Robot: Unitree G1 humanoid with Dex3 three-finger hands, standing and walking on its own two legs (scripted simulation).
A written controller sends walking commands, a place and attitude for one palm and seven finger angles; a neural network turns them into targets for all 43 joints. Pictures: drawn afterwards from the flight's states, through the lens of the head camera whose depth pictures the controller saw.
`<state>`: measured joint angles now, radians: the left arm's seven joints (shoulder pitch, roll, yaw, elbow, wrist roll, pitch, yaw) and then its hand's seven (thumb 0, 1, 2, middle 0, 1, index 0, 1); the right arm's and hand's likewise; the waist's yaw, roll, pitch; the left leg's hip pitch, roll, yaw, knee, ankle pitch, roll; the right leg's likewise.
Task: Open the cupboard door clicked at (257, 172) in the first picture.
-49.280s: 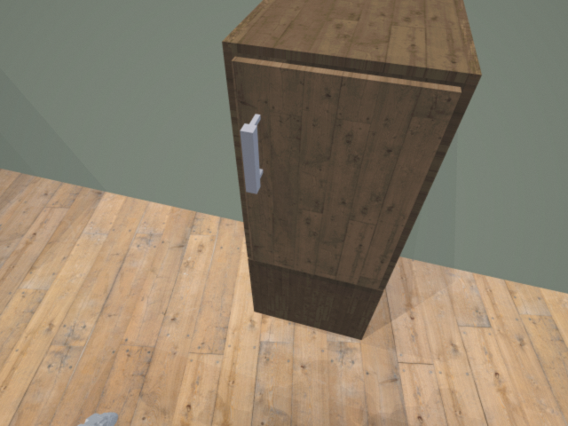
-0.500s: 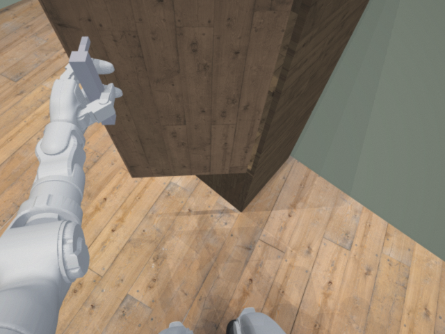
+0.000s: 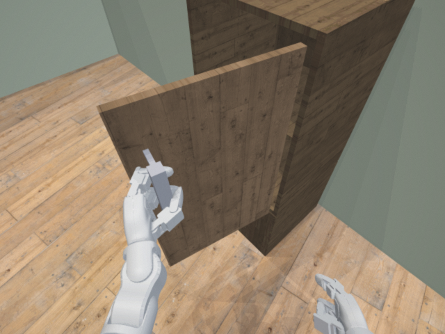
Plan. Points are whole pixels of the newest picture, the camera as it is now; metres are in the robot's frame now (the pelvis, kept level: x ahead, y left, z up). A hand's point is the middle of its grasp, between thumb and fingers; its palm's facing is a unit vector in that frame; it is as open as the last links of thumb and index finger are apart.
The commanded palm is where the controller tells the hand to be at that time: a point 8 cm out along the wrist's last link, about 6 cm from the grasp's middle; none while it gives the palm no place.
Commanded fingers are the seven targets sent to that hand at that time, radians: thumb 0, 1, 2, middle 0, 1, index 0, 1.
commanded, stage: pull the door open along its arc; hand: left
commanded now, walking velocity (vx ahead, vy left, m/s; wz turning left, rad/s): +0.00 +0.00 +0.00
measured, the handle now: (160, 187) +0.36 +0.13 +0.07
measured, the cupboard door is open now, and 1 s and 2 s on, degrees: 78 86 89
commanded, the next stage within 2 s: open thumb and fingers to let go in 0.20 s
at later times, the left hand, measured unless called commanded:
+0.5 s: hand (197, 224) +0.28 +0.06 +0.08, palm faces +0.38 -0.93 -0.03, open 6.8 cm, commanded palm +0.24 +0.10 +0.07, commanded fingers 0.00 0.13 0.57 -0.34 -1.27 -0.34 -1.27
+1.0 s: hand (197, 221) +0.29 +0.06 +0.08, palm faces +0.34 -0.94 +0.00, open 14.4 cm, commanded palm +0.25 +0.10 +0.07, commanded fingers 0.00 -0.50 0.30 -0.18 -0.50 -0.18 -0.50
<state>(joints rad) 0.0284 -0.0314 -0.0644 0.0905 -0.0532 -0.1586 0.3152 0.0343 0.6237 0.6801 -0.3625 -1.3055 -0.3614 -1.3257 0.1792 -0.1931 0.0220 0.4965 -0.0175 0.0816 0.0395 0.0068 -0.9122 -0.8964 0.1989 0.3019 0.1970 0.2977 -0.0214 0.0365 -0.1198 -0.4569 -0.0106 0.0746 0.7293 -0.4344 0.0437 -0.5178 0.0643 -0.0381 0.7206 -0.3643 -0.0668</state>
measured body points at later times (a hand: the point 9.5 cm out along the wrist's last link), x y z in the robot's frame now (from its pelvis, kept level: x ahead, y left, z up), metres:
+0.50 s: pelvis -0.02 -0.04 +0.00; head +0.00 -0.07 +0.45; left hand +0.26 +0.10 +0.08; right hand +0.15 -0.26 -0.12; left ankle -0.04 +0.09 -0.71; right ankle -0.01 -0.08 -0.71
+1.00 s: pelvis -0.03 -0.03 +0.00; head -0.02 -0.05 +0.45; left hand +0.27 +0.10 +0.08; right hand +0.15 -0.23 -0.11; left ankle -0.04 +0.09 -0.71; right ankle -0.01 -0.08 -0.71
